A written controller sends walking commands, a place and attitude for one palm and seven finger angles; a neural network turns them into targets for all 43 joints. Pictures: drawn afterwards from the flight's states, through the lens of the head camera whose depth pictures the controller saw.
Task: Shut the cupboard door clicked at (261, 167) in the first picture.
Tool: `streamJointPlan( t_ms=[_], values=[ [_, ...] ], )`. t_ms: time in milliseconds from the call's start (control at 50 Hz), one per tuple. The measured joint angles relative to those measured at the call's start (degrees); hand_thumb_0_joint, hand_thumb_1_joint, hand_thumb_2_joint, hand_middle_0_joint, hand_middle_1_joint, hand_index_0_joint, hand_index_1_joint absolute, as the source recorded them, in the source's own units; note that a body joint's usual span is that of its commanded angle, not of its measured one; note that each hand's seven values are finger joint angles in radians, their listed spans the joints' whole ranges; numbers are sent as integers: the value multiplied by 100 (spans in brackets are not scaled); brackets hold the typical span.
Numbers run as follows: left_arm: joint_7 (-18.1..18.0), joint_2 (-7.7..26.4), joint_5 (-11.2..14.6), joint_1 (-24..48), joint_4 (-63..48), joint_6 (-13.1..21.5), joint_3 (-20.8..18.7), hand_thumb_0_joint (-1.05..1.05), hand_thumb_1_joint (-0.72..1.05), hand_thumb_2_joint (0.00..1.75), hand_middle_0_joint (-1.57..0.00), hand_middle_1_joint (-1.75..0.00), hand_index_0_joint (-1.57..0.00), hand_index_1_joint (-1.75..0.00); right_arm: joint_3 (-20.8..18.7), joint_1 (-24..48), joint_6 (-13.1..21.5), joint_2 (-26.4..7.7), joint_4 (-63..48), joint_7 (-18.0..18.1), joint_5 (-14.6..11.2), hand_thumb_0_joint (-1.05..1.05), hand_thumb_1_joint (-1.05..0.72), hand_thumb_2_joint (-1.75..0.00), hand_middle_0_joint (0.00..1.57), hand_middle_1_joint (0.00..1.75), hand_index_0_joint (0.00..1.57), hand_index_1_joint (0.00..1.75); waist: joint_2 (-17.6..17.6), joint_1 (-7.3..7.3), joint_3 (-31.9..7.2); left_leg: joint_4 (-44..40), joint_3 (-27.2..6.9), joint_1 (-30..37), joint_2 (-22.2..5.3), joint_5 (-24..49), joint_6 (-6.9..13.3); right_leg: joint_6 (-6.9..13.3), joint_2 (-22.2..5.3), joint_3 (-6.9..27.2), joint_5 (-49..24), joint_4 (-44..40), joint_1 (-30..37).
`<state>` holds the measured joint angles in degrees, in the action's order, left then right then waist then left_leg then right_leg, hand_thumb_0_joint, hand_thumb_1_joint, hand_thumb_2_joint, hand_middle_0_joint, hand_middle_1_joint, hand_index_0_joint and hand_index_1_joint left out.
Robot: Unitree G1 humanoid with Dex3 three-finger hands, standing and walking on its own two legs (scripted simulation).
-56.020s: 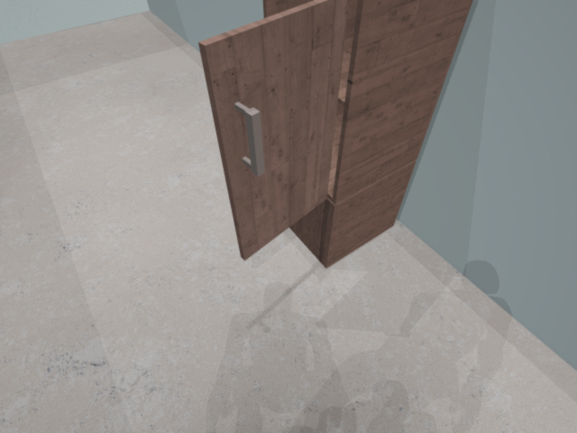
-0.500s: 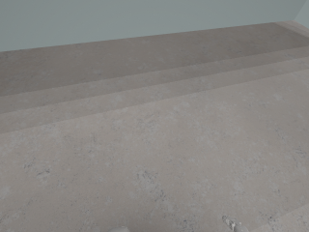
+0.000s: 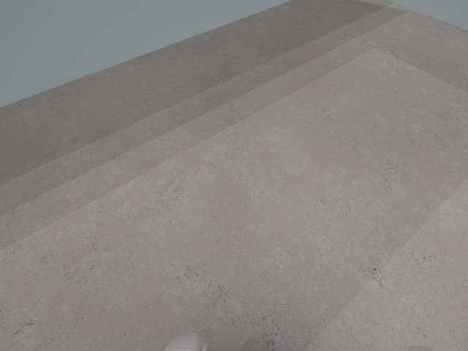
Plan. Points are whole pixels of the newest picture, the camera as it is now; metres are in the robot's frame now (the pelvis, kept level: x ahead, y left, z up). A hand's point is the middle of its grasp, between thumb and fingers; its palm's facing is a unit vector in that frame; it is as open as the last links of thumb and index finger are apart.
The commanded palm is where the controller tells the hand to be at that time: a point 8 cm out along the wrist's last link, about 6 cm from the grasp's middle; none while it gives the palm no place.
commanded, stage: turn to face it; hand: left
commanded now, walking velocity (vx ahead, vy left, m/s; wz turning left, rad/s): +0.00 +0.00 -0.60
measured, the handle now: out of the picture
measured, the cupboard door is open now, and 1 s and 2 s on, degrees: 20 20 20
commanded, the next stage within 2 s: none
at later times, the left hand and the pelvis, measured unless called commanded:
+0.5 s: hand (142, 316) +0.20 +0.21 -0.16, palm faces -0.30 -0.93 -0.22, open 7.4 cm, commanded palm none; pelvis +0.02 +0.04 +0.00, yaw -19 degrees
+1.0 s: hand (167, 319) +0.20 +0.16 -0.18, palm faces -0.53 -0.83 -0.19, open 7.4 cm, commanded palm none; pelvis +0.04 +0.03 -0.01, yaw -35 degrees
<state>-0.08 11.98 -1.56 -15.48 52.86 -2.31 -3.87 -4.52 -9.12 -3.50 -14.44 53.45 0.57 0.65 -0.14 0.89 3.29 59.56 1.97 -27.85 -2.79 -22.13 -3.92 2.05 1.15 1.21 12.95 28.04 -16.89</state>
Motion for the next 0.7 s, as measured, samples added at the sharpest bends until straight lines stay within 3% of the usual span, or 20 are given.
streamJointPlan(
  t_ms=[120, 160, 200, 240, 320, 420, 540, 600, 640, 700],
  values=[
    [13, 112, -5, 183, -58, 19, -9, 1, 91, 90, -20, -30, -20, -30, 82, -5, 70, 20, -44, 82, -64, 1, -91, -90, 19, 30, 19, 30, -158, 34, 8, -1503, -128, 595, 99, -212, -42, -116, 113, 396, -25, -34, -23],
    [6, 169, 16, 237, -63, -27, -28, 1, 91, 90, -20, -30, -20, -30, 142, 8, 136, 71, -88, 99, -91, 1, -91, -90, 19, 30, 19, 30, -222, 26, -4, -2358, -123, 934, 141, 199, -25, -202, 156, 542, 68, 160, -108],
    [16, 240, 67, 310, -55, -108, -51, 1, 91, 90, -20, -30, -20, -30, 196, -15, 238, 135, -132, 108, -64, 1, -91, -90, 19, 30, 19, 30, -267, -15, -33, -2845, -68, 1131, 118, 551, 163, -264, 208, 607, 527, 667, -321],
    [41, 335, 64, 423, -45, -195, -80, 1, 91, 90, -20, -30, -20, -30, 288, -46, 256, 261, -178, 109, 6, 1, -91, -90, 20, 30, 19, 30, -359, -13, 24, -2753, 101, 1211, 86, 478, 372, -315, 189, 435, 1324, 1718, -636],
    [139, 422, 39, 608, -124, -255, -137, 1, 91, 90, -20, -30, -20, -30, 407, -210, 261, 420, -237, 124, 71, 1, -91, -90, 20, 30, 20, 30, -272, -36, 71, -3030, 307, 1484, -135, 532, 448, -470, 79, -38, 1484, 3256, -1067],
    [203, 415, 46, 773, -270, -283, -138, 1, 91, 90, -20, -30, -20, -30, 400, -327, 263, 469, -199, 106, 73, 1, -91, -90, 20, 30, 20, 30, -127, -57, 150, -3218, 663, 1682, -348, 572, 403, -553, -187, -262, 1215, 3106, -1029],
    [237, 292, 37, 913, -339, -268, -75, 1, 91, 90, -20, -30, -20, -30, 266, -452, 231, 320, -113, 43, 80, 1, -90, -90, 20, 30, 20, 30, 82, -207, 229, -2855, 1109, 1681, -603, 301, 258, -430, -283, -472, 1070, 1698, -465],
    [249, 257, 24, 883, -422, -132, -10, 1, 91, 90, -20, -30, -20, -30, 182, -585, 179, 177, -66, 8, 32, 1, -90, -90, 20, 30, 20, 30, 136, -228, 159, -2207, 1252, 1460, -738, -23, 119, -238, -266, -528, 280, 553, 69],
    [176, 136, 32, 893, -390, -1, 41, 1, 91, 90, -20, -30, -20, -30, 127, -485, 47, 10, 11, 26, -2, 1, -91, -90, 20, 30, 20, 30, 320, -230, 235, -1059, 732, 990, -679, -705, 38, -106, -133, -478, 502, 777, -41],
    [81, 10, 46, 770, -373, 15, 105, 1, 91, 90, -20, -30, -20, -30, 84, -339, -71, -99, 27, 68, -21, 1, -91, -90, 20, 30, 20, 30, 342, -231, 264, 293, 232, 325, -378, -720, -30, -50, -69, -328, 486, 600, 15]
  ],
)
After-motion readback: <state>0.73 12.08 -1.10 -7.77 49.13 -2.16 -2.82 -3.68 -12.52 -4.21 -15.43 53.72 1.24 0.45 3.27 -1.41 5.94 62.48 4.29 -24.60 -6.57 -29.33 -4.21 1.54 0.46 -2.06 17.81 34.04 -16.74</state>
